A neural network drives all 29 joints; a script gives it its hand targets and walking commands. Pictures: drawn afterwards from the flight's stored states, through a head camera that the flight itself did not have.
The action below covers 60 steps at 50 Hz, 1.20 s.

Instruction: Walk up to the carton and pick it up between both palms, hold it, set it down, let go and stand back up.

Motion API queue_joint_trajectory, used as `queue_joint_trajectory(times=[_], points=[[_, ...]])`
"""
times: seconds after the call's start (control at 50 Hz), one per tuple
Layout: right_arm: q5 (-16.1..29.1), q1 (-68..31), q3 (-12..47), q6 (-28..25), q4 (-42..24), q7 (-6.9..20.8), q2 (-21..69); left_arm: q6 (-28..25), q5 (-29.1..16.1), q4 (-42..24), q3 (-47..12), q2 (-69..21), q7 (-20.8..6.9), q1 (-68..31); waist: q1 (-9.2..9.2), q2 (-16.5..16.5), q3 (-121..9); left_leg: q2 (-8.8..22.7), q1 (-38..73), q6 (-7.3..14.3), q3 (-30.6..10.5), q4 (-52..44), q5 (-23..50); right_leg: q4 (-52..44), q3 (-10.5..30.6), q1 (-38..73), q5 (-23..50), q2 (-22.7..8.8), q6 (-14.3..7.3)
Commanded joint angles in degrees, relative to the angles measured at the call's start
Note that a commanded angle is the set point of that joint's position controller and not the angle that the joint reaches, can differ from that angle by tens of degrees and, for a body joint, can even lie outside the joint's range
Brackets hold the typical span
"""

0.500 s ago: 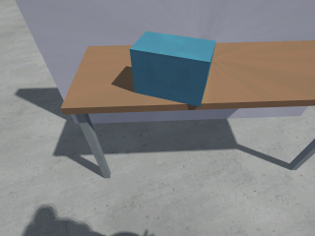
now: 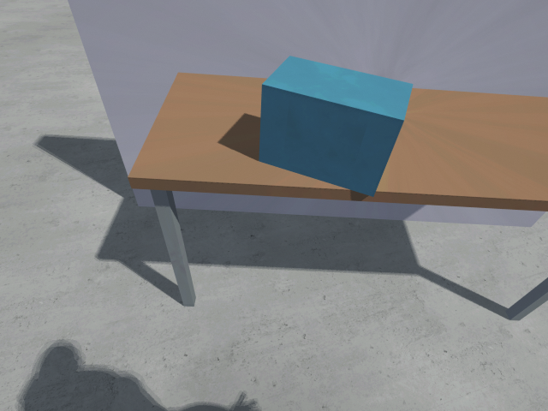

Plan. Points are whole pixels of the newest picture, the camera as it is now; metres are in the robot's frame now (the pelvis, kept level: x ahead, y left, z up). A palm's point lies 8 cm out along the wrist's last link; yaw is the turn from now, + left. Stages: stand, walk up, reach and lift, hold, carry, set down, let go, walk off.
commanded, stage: walk up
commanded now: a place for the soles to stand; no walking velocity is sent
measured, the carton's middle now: (330, 125) +0.74 -0.14 +0.05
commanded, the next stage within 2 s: none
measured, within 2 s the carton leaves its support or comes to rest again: neither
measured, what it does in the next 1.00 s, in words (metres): lifts its right foot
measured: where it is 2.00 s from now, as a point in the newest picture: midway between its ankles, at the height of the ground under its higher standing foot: outside the picture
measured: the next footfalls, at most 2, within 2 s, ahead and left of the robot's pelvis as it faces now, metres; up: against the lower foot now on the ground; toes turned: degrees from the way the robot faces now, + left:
right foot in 1.34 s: +0.28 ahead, -0.13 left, +0.00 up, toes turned -4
left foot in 1.66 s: +0.31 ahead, -0.01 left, +0.00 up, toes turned -6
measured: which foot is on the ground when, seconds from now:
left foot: down 0.00-1.00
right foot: down 0.00-0.84, up 0.86-1.00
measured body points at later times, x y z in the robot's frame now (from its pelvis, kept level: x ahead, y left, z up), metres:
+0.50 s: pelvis +0.01 +0.00 +0.00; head +0.01 +0.01 +0.45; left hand +0.11 +0.30 -0.12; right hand +0.10 -0.32 -0.10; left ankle +0.04 +0.12 -0.72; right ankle +0.00 -0.11 -0.72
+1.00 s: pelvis +0.07 +0.02 +0.01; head +0.07 +0.05 +0.46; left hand +0.15 +0.32 -0.13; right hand +0.10 -0.30 -0.08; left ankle +0.07 +0.11 -0.72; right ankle +0.03 -0.10 -0.64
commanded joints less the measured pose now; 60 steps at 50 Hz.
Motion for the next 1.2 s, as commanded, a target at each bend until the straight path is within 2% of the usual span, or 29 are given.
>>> queue_joint_trajectory(times=[0.0, 0.02, 0.04, 0.08, 0.12, 0.16, 0.2, 0.26, 0.3, 0.38, 0.44, 0.46, 0.54, 0.56, 0.58, 0.6, 0.7, 0.74, 0.76, 0.78, 0.8, 0.82, 0.84, 0.88, 0.92, 0.98, 1.06, 1.14, 1.18], points=[[-0.5, -1.5, -1.2, -1.9, -4.5, 0.0, -10.7, -3.9, 2.2, -2.0, 3.7, 15.6, 2.2, 2.7, 2.14, 0.3, -7.2, 2.9, -8.5, 1.4, 1.2, 2.2, 16.6, -15.4, 17.7, 20.8, 31.3, -14.7, -6.9], [-0.7, -1.5, -1.9, -1.5, -4.1, 0.0, -11.8, -3.8, 1.6, -2.5, 3.1, 15.5, 2.0, 1.3, 1.25, 1.7, -8.2, 2.8, -4.0, 1.9, 2.0, 0.3, 5.7, -15.0, 17.0, 16.3, 27.3, -16.8, -8.8], [-0.8, -0.2, -2.0, -1.5, -3.8, -0.2, -11.6, -3.6, 1.5, -2.9, 2.8, 15.3, 1.8, -0.7, 0.28, -0.3, -8.3, 3.3, 0.0, 2.3, 1.7, -1.8, 5.0, -13.7, 15.3, 13.1, 25.0, -16.9, -8.7], [-1.0, -0.2, -2.3, -1.7, -2.8, 0.2, -12.7, -3.2, 1.4, -3.6, 2.4, 14.5, 1.5, -3.2, -0.44, 0.2, -5.3, 4.2, 4.2, 3.7, -2.1, -6.2, 12.6, -11.4, 9.2, 5.7, 16.6, -11.4, -4.8], [-1.6, -0.4, -2.6, -2.2, -3.1, 0.2, -14.2, -3.0, 1.2, -4.4, 1.9, 13.0, 1.3, -2.4, 0.08, 2.9, -7.3, 8.3, 7.3, 6.8, -10.4, -7.4, 19.4, -6.4, 5.3, 3.5, 14.0, -6.4, -1.4], [-1.6, -2.1, -2.2, -2.3, -3.1, 0.0, -15.4, -2.9, 0.9, -3.8, 2.0, 12.7, 1.3, -1.5, 1.15, 4.4, -6.8, 11.5, 4.1, 10.0, -18.2, -9.5, 16.7, -5.1, 7.0, 4.5, 9.3, -3.9, -0.6], [-1.6, -3.6, -1.7, -2.2, -3.5, 0.1, -14.7, -3.3, 1.3, -3.1, 2.2, 13.0, 1.3, -0.6, 2.1, 3.7, -5.1, 10.4, -1.3, 8.5, -16.5, -10.2, 14.2, -8.7, 9.0, 8.5, 8.0, -4.8, -1.7], [-1.4, -4.9, -1.4, -1.7, -3.5, 0.4, -12.2, -3.9, 1.7, -2.0, 2.5, 15.2, 1.3, 0.5, 2.04, 1.5, -5.3, 3.1, -3.1, 3.3, -3.3, -3.0, 15.5, -17.9, 14.1, 12.0, 9.6, -12.1, -5.5], [-1.0, -3.0, -1.6, -1.4, -2.7, 0.3, -12.1, -3.7, 1.4, -2.2, 2.1, 15.2, 1.4, -1.4, 0.55, -0.1, -3.9, 2.9, -0.7, 2.7, -0.3, -3.6, 12.6, -16.6, 12.9, 9.3, 12.8, -13.9, -7.2], [-1.7, -2.4, -1.9, -2.0, -2.3, 0.3, -13.6, -2.9, 1.2, -3.3, 1.8, 13.3, 1.3, -4.2, 0.37, 1.4, -4.4, 6.4, 3.6, 6.0, -8.7, -8.2, 17.3, -9.4, 5.9, 5.3, 12.4, -7.1, -2.4], [-2.0, -3.6, -1.9, -2.2, -2.7, 0.1, -15.6, -2.6, 0.9, -2.9, 1.5, 12.2, 1.0, -2.8, 1.61, 7.6, -4.8, 11.1, 1.3, 9.5, -19.2, -13.7, 9.7, -6.3, 6.5, 5.0, 3.1, -3.2, -0.8], [-2.1, -4.2, -2.0, -2.2, -2.8, 0.2, -15.6, -2.7, 1.3, -2.7, 1.6, 12.8, 1.1, -2.4, 1.82, 6.4, -4.3, 11.4, -0.2, 9.5, -19.9, -14.2, 7.8, -7.5, 7.3, 6.3, 2.6, -3.2, -1.0], [-1.6, -5.3, -1.0, -1.8, -3.1, 0.5, -12.0, -3.7, 1.9, -2.1, 2.2, 14.6, 1.1, -2.3, 1.72, 1.1, -2.2, 3.5, -5.3, 3.4, -5.4, -7.4, 10.1, -18.9, 13.7, 10.4, 3.8, -10.4, -4.9], [-1.3, -5.6, -3.3, -2.5, -5.2, 1.1, -15.7, -3.8, 2.9, -4.0, 4.8, 19.6, -0.4, 3.4, 4.47, -5.0, -3.1, 0.8, -13.0, 3.9, 2.6, -0.2, -10.1, -22.6, 17.7, 18.2, -16.5, -11.4, -8.1], [-1.3, -7.0, -3.4, -2.6, -5.2, 1.3, -15.7, -4.1, 3.3, -2.8, 5.7, 21.6, -0.7, 6.2, 6.27, -10.9, 0.0, 0.7, -21.8, 3.5, 6.7, 8.9, -14.0, -28.4, 26.8, 22.0, -25.1, -18.5, -11.8], [-1.8, -6.3, -3.6, -2.6, -5.1, 1.3, -16.9, -4.3, 3.4, -3.4, 5.6, 20.7, -0.7, 6.2, 5.77, -8.0, 2.1, 3.2, -25.5, 2.2, 8.2, 12.5, -14.7, -30.0, 30.2, 23.0, -23.1, -22.2, -14.1], [-1.7, -2.3, -3.8, -4.2, -4.6, 2.5, -15.5, -3.6, 3.3, -5.7, 5.2, 19.3, -1.6, 1.4, 2.77, -7.6, 4.7, 5.4, -12.0, 2.6, 7.9, 0.3, -12.7, -24.1, 19.3, 10.7, -11.0, -17.7, -11.8], [-1.7, 8.2, -4.3, -4.6, -1.5, 2.2, -14.0, -3.0, 2.8, -7.3, 4.5, 18.0, -1.9, -4.8, -3.9, -7.1, 2.3, 3.0, 5.9, 3.4, 10.1, -11.1, -2.0, -12.7, 11.2, 1.2, -0.1, -12.1, -7.5], [-2.3, 16.5, -5.7, -4.8, 1.4, 1.2, -16.0, -2.7, 2.8, -8.4, 3.3, 14.1, -1.9, -6.6, -8.42, 2.9, 0.1, 3.1, 21.7, 3.3, 3.4, -16.7, -1.6, 4.6, 6.4, -10.2, 6.1, -6.0, -3.8], [-3.5, 23.5, -7.9, -5.0, 2.5, -0.1, -23.6, -3.0, 2.5, -10.1, 2.0, 8.7, -1.8, -5.2, -10.17, 21.9, -2.1, 16.6, 31.2, 4.6, -25.3, -24.9, -7.8, 24.4, 4.4, -24.6, -3.7, 3.2, 1.0], [-2.3, 19.5, -7.7, -4.9, 0.9, -0.7, -24.8, -2.3, 2.0, -10.1, 2.4, 11.7, -1.2, -3.6, -7.21, 14.1, -1.7, 22.8, 31.0, 7.2, -42.5, -28.1, -8.8, 29.7, 11.6, -31.4, -8.6, 6.7, 1.3], [-1.4, 15.6, -7.3, -4.6, -1.1, -1.1, -23.3, -1.6, 2.3, -9.7, 3.3, 15.6, -1.1, -2.9, -6.46, 5.8, -3.4, 23.5, 28.8, 7.1, -41.3, -27.8, -14.1, 28.6, 14.8, -29.8, -4.3, 3.4, 1.0], [-1.3, 11.2, -7.0, -4.3, -1.6, -1.2, -22.9, -1.3, 2.2, -8.4, 3.5, 17.2, -1.2, -1.9, -4.45, 4.9, -0.6, 23.5, 24.1, 7.9, -40.8, -28.5, -18.7, 28.4, 13.8, -29.2, -2.8, 1.1, 0.3], [-1.3, 5.5, -6.2, -4.5, -2.4, -1.1, -20.2, -0.9, 1.8, -6.5, 3.1, 16.1, -1.7, -1.3, -1.67, 2.8, 5.6, 19.5, 15.3, 5.0, -29.0, -28.4, -13.8, 26.2, 15.6, -25.8, 4.2, -1.7, 0.2], [-1.1, 5.5, -5.5, -5.2, -3.0, -0.9, -18.2, -0.8, 1.7, -5.9, 3.5, 14.6, -2.1, 1.2, -0.61, 4.3, 5.7, 16.9, 15.4, 4.1, -21.2, -26.4, 0.6, 23.5, 14.8, -22.3, 8.7, -2.7, 1.1], [-0.3, 11.3, -5.4, -5.6, -2.5, -1.2, -17.6, -1.0, 1.9, -7.2, 3.2, 13.9, -1.7, -1.7, -2.06, 3.4, 3.6, 16.9, 22.5, 4.8, -15.7, -21.0, 25.5, 20.5, 13.4, -22.7, 10.4, -3.5, 2.0], [-0.3, 12.1, -5.4, -5.2, -3.2, -1.3, -18.4, -0.8, 1.8, -8.5, 3.1, 13.7, -1.8, -5.2, -1.94, 3.4, 5.0, 17.9, 22.7, 7.7, -13.2, -21.0, 28.7, 18.1, 12.5, -23.2, 11.0, -3.2, 2.7], [-0.2, 9.1, -6.0, -5.0, -4.2, -1.5, -20.1, -0.8, 1.9, -9.5, 3.7, 14.6, -2.3, -7.7, -1.46, 5.6, 4.3, 21.9, 23.6, 13.2, -14.4, -19.9, 21.4, 12.5, 13.3, -21.8, 8.4, -6.1, 2.7], [-0.5, 7.3, -6.2, -5.1, -4.7, -1.5, -20.8, -1.3, 2.1, -10.1, 4.2, 15.3, -2.6, -9.9, -1.46, 4.4, 5.6, 23.4, 21.4, 14.2, -14.7, -19.1, 17.2, 7.7, 14.1, -19.0, 7.9, -7.1, 2.3]])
